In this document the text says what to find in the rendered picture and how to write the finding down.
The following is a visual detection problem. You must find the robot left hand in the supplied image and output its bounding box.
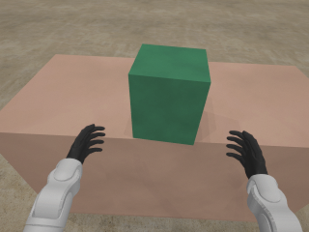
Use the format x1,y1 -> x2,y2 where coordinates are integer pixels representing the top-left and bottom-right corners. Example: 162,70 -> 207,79
66,124 -> 105,164

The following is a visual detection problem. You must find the carton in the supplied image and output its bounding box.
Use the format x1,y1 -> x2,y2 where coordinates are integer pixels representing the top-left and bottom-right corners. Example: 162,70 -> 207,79
128,43 -> 211,146

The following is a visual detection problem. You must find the right robot forearm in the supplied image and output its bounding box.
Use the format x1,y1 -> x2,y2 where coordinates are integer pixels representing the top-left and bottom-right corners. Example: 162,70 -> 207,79
246,174 -> 303,232

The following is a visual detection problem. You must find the left robot forearm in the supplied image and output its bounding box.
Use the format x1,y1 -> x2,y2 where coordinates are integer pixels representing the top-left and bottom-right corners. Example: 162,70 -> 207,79
23,158 -> 83,232

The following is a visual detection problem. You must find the robot right hand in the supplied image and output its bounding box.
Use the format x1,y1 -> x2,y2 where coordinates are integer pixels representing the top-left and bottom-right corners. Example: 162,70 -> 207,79
226,130 -> 268,179

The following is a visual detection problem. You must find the pedestal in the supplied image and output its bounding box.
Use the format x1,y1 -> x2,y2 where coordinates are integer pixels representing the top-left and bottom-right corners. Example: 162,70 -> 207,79
0,54 -> 309,222

